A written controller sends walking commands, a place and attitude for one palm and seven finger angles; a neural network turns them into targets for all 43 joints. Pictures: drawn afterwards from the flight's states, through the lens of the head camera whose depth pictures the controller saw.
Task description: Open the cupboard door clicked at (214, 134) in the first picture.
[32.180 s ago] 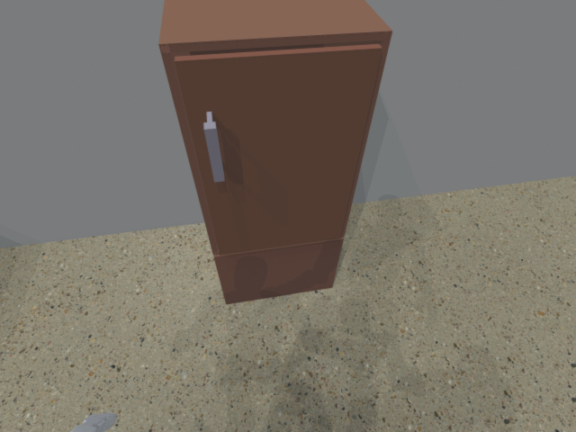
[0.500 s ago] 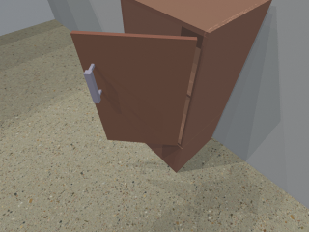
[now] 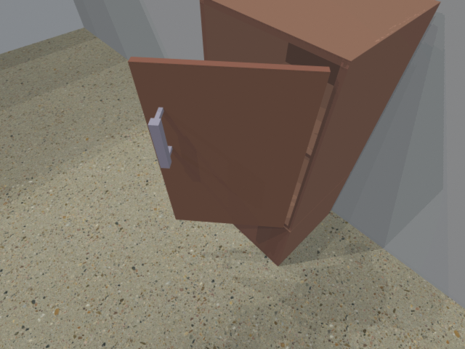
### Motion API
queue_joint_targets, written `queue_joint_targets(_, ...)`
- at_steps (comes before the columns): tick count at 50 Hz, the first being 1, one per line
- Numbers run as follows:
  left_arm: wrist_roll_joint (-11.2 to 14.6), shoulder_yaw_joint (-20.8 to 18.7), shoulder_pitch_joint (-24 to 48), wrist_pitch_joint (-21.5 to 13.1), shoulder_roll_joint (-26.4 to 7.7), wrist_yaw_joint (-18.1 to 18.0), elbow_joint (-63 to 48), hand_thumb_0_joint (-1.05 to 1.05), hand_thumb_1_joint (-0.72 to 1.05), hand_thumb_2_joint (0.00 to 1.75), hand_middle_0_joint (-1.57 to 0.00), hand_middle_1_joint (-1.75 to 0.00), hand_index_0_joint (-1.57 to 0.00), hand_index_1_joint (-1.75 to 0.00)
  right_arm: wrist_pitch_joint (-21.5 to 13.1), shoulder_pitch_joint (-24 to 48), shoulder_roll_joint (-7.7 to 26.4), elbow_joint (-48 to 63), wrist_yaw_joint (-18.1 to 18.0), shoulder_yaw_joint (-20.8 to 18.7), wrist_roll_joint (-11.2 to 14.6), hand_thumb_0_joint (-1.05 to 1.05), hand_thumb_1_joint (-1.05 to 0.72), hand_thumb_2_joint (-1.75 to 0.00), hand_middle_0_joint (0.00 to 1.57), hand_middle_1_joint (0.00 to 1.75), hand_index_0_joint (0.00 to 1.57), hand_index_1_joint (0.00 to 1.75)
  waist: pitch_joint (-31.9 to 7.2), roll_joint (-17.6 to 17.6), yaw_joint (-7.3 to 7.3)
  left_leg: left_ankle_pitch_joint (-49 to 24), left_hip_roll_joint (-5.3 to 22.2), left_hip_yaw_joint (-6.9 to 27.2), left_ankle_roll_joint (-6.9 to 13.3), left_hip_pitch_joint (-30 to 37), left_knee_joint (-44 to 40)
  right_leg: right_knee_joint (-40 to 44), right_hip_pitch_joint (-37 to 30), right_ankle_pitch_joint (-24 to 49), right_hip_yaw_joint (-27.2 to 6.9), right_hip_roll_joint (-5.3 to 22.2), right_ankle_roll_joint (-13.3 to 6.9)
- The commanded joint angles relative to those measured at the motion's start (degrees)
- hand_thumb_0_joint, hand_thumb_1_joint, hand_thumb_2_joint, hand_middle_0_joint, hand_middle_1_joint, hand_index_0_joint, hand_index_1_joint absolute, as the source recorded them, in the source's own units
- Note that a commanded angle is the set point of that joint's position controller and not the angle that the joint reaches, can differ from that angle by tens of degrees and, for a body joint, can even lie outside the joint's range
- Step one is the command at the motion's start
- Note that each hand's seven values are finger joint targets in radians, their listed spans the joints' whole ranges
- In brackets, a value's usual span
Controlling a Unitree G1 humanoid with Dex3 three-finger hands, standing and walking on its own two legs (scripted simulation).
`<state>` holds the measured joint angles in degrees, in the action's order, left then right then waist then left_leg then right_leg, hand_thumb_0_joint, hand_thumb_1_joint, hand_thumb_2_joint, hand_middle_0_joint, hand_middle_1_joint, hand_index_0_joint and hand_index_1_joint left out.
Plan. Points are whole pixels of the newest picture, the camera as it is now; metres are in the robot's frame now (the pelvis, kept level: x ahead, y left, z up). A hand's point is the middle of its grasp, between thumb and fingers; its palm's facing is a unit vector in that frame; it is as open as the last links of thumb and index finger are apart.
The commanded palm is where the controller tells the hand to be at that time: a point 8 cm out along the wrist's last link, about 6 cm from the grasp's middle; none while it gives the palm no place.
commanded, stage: come to a stop and stand still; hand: left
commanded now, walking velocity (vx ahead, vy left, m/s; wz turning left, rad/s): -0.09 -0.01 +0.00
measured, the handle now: (163, 138) +0.53 +0.20 +0.02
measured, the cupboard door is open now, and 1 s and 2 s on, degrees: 42 42 42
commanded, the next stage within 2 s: look again from close up in 0.82 s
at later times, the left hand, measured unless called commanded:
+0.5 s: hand out of the picture +0.04 +0.18 -0.16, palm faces -0.01 -0.97 -0.24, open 7.3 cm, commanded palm none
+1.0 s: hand out of the picture +0.03 +0.17 -0.17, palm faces +0.01 -0.98 -0.20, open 7.4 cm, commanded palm none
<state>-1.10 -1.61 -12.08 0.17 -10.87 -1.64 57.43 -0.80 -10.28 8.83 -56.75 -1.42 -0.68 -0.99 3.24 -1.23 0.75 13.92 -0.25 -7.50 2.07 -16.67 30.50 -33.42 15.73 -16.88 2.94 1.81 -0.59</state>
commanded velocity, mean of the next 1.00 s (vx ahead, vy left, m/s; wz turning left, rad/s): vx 0.00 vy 0.00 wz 0.00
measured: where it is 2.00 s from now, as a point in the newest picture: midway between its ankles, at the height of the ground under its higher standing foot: outside the picture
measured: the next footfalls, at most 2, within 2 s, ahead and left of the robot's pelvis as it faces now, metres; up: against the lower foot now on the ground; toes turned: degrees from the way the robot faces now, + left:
none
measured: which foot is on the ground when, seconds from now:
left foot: down 0.00-1.00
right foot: down 0.00-1.00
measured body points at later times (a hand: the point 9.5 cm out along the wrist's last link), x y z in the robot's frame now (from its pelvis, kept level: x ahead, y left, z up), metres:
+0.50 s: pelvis +0.01 +0.00 +0.00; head +0.02 -0.02 +0.45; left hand +0.04 +0.23 -0.14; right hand -0.01 -0.22 -0.16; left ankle +0.02 +0.10 -0.73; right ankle +0.00 -0.10 -0.73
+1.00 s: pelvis +0.03 -0.01 +0.01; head +0.04 -0.01 +0.46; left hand +0.03 +0.22 -0.15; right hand +0.06 -0.24 -0.15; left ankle +0.02 +0.10 -0.73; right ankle +0.00 -0.10 -0.73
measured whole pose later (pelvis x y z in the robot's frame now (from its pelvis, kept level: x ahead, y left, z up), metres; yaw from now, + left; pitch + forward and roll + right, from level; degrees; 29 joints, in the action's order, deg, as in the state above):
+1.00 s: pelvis +0.03 -0.01 +0.01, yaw +0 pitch -1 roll +1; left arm -0.7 1.1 -15.5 -1.2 -9.5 -1.9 63.3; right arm -1.2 -12.3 10.2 -64.0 -1.1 0.9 -0.5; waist 2.3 -0.6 0.3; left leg 13.8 1.1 -6.4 0.6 -10.4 25.3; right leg -26.6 8.6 -17.0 3.5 -0.4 -2.2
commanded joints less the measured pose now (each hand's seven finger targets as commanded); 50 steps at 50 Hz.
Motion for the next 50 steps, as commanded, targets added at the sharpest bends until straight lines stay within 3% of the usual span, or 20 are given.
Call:
queue_joint_targets(1, -0.4, -0.3, -5.3, -0.9, -5.4, -0.1, -1.2, 0.00, 0.90, 0.90, -0.20, -0.30, -0.20, -0.30, 0.0, -3.9, 4.9, 1.0, -0.3, -1.7, 0.2, 0.00, -0.90, -0.90, 0.20, 0.30, 0.20, 0.30, -4.1, -3.3, -1.43, -8.9, 6.5, 6.5, -0.4, 3.4, -5.0, 8.1, -2.2, 20.0, -8.0, 7.1, -2.8)
queue_joint_targets(2, -0.3, -0.4, -4.4, -0.9, -5.6, -0.2, -1.6, 0.00, 0.90, 0.90, -0.20, -0.30, -0.20, -0.30, 0.3, -4.4, 5.1, 0.3, -0.4, -1.8, 0.1, 0.00, -0.90, -0.90, 0.20, 0.30, 0.20, 0.30, -4.3, -5.5, -1.62, -8.3, 6.1, 5.9, -0.9, 4.4, -4.3, 8.1, -1.4, 20.5, -8.1, 7.4, -3.1)
queue_joint_targets(3, -0.2, -0.4, -3.8, -0.8, -5.5, -0.3, -1.8, 0.00, 0.90, 0.90, -0.20, -0.30, -0.20, -0.30, 0.4, -4.9, 4.9, -0.3, -0.4, -1.7, 0.2, 0.00, -0.90, -0.90, 0.20, 0.30, 0.20, 0.30, -4.4, -5.3, -1.73, -8.3, 6.1, 5.7, -1.0, 5.4, -4.6, 8.3, -1.0, 19.9, -8.1, 7.4, -3.3)
queue_joint_targets(6, 0.1, 0.0, -3.8, -0.8, -4.5, -0.4, -1.3, 0.00, 0.90, 0.90, -0.20, -0.30, -0.20, -0.30, 0.0, -4.7, 4.2, -1.8, -0.2, -0.9, 0.0, 0.00, -0.90, -0.90, 0.20, 0.30, 0.20, 0.30, -3.3, 0.5, -0.89, -8.7, 7.2, 7.2, -0.6, 5.9, -8.4, 9.9, -1.3, 12.5, -6.5, 5.3, -2.0)
queue_joint_targets(11, 0.4, 0.6, -4.2, -1.0, -4.1, -0.2, 0.4, 0.00, 0.90, 0.90, -0.20, -0.30, -0.20, -0.30, -0.2, -5.5, 4.0, -4.0, -0.1, -0.3, 0.0, 0.00, -0.90, -0.90, 0.20, 0.30, 0.20, 0.30, -1.4, 0.8, -0.48, -4.8, 7.1, 7.7, -0.8, 5.7, -10.9, 13.7, -2.0, 5.8, -6.7, 4.8, -1.9)
queue_joint_targets(12, -0.3, 0.5, -8.7, -1.2, -5.7, -2.4, 1.5, 0.00, 0.90, 0.90, -0.20, -0.30, -0.20, -0.30, -0.1, -1.7, 8.9, -0.3, 0.2, -1.3, 0.7, 0.00, -0.90, -0.90, 0.20, 0.30, 0.20, 0.30, 1.1, 0.8, 0.96, -3.9, 7.9, 5.3, -2.2, 2.3, 0.5, 13.4, -1.2, 17.7, -8.9, 7.1, 0.0)
queue_joint_targets(13, 0.1, 0.6, -3.9, -1.8, -8.2, -1.9, -1.7, 0.00, 0.90, 0.90, -0.20, -0.30, -0.20, -0.30, 0.7, -5.7, 4.8, 0.7, 0.9, -0.7, 0.3, 0.00, -0.90, -0.90, 0.20, 0.30, 0.20, 0.30, -3.3, -0.4, -2.73, 5.6, 4.8, 5.4, -2.4, 2.0, 1.8, 16.2, 0.0, -0.5, -12.4, 10.0, -3.2)
queue_joint_targets(14, 0.2, 0.6, -1.9, -2.0, -8.0, -1.6, -3.1, 0.00, 0.90, 0.90, -0.20, -0.30, -0.20, -0.30, 1.0, -8.0, 5.0, 0.3, 1.2, -0.6, -0.1, 0.00, -0.90, -0.90, 0.20, 0.30, 0.20, 0.30, -2.4, -0.4, -3.55, 5.7, 4.3, 5.1, -2.1, 2.6, 3.2, 17.5, 3.9, -11.8, -12.2, 9.3, -5.2)
queue_joint_targets(15, 0.2, 0.5, -1.3, -2.2, -7.6, -1.5, -3.8, 0.00, 0.90, 0.90, -0.20, -0.30, -0.20, -0.30, 0.8, -9.7, 4.8, 0.1, 1.4, -0.7, -0.3, 0.00, -0.90, -0.90, 0.20, 0.30, 0.20, 0.30, -1.8, 1.7, -4.38, 3.5, 4.1, 5.5, -1.8, 3.1, 2.5, 16.5, 5.8, -11.6, -11.6, 8.4, -5.8)
queue_joint_targets(16, 0.2, 0.7, -1.1, -2.7, -7.2, -1.3, -3.8, 0.00, 0.90, 0.90, -0.20, -0.30, -0.20, -0.30, 0.3, -10.8, 3.8, -0.1, 1.4, -0.2, -0.5, 0.00, -0.90, -0.90, 0.20, 0.30, 0.20, 0.30, -3.0, 5.3, -4.35, 0.0, 4.6, 5.6, -1.6, 4.6, 0.1, 14.2, 4.3, -4.8, -9.1, 7.6, -5.9)
queue_joint_targets(17, 0.5, 0.8, -1.7, -2.6, -6.7, -1.2, -3.5, 0.00, 0.90, 0.90, -0.20, -0.30, -0.20, -0.30, 0.1, -10.8, 4.2, 0.2, 1.3, 0.0, -0.5, 0.00, -0.90, -0.90, 0.20, 0.30, 0.20, 0.30, -1.5, 5.9, -3.61, 0.1, 5.4, 7.0, -1.1, 3.5, -2.1, 12.7, 4.2, -4.7, -8.1, 6.1, -5.2)
queue_joint_targets(18, 0.5, 1.0, -2.5, -2.4, -6.1, -1.0, -2.9, 0.00, 0.90, 0.90, -0.20, -0.30, -0.20, -0.30, -0.1, -10.2, 4.5, 0.3, 1.1, 0.1, -0.4, 0.00, -0.90, -0.90, 0.20, 0.30, 0.20, 0.30, -0.4, 6.1, -2.85, -0.2, 5.9, 8.3, -0.5, 1.8, -4.1, 11.6, 3.2, -3.9, -7.4, 4.7, -4.5)
queue_joint_targets(20, 0.5, 1.2, -4.1, -2.2, -5.1, -0.8, -1.9, 0.00, 0.90, 0.90, -0.20, -0.30, -0.20, -0.30, -0.3, -9.7, 5.3, 0.5, 0.9, 0.2, -0.2, 0.00, -0.90, -0.90, 0.20, 0.30, 0.20, 0.30, 0.8, 3.1, -1.89, 1.0, 6.4, 9.2, 0.1, -0.4, -6.5, 11.2, 0.9, -3.3, -6.9, 3.5, -3.7)
queue_joint_targets(21, 0.5, 1.3, -4.1, -2.3, -5.2, -0.7, -1.5, 0.00, 0.90, 0.90, -0.20, -0.30, -0.20, -0.30, -0.6, -9.7, 5.1, 0.3, 0.8, 0.5, -0.2, 0.00, -0.90, -0.90, 0.20, 0.30, 0.20, 0.30, 1.3, 2.0, -1.66, -1.4, 6.4, 9.3, 0.2, -0.5, -7.1, 10.8, -0.3, 0.3, -6.4, 3.5, -3.5)
queue_joint_targets(30, 0.7, 1.6, -6.1, -2.3, -4.5, -0.8, 1.3, 0.00, 0.90, 0.90, -0.20, -0.30, -0.20, -0.30, -1.1, -9.6, 5.6, -3.0, 0.3, 0.8, 0.1, 0.00, -0.90, -0.90, 0.20, 0.30, 0.20, 0.30, -0.6, -0.5, -1.06, -4.4, 6.4, 8.3, 0.1, 3.8, -8.6, 10.8, -2.7, 5.3, -6.2, 4.1, -2.5)
queue_joint_targets(39, 0.5, 1.4, -6.4, -2.4, -5.3, -0.8, 3.1, 0.00, 0.90, 0.90, -0.20, -0.30, -0.20, -0.30, -1.1, -7.2, 6.0, -5.3, 0.1, 0.7, 0.2, 0.00, -0.90, -0.90, 0.20, 0.30, 0.20, 0.30, -0.2, 0.7, -0.94, -7.1, 6.5, 7.7, -0.1, 6.1, -8.9, 11.6, -3.4, 10.1, -6.5, 4.6, -2.3)
queue_joint_targets(44, 0.4, 1.2, -6.4, -2.4, -5.8, -0.7, 3.6, 0.00, 0.90, 0.90, -0.20, -0.30, -0.20, -0.30, -1.2, -5.8, 6.9, -5.6, -0.1, 0.5, 0.2, 0.00, -0.90, -0.90, 0.20, 0.30, 0.20, 0.30, -1.8, 1.5, -0.92, -8.8, 6.8, 7.5, -0.1, 7.8, -8.9, 11.6, -4.3, 12.5, -6.5, 4.8, -2.2)
queue_joint_targets(46, 0.3, 1.2, -6.4, -2.4, -5.8, -0.7, 3.8, 0.00, 0.90, 0.90, -0.20, -0.30, -0.20, -0.30, -1.2, -5.0, 6.6, -5.8, -0.1, 0.5, 0.3, 0.00, -0.90, -0.90, 0.20, 0.30, 0.20, 0.30, -0.3, 1.3, -0.73, -8.4, 6.9, 7.5, 0.0, 7.6, -9.1, 12.3, -3.8, 12.5, -6.6, 4.7, -2.2)
queue_joint_targets(50, 0.3, 1.1, -6.0, -2.4, -6.4, -0.6, 4.0, 0.00, 0.90, 0.90, -0.20, -0.30, -0.20, -0.30, -1.3, -4.1, 7.6, -5.7, -0.2, 0.4, 0.2, 0.00, -0.90, -0.90, 0.20, 0.30, 0.20, 0.30, -1.9, 1.5, -0.68, -9.8, 7.0, 7.6, -0.1, 8.6, -9.1, 12.3, -4.9, 14.6, -6.8, 5.1, -2.1)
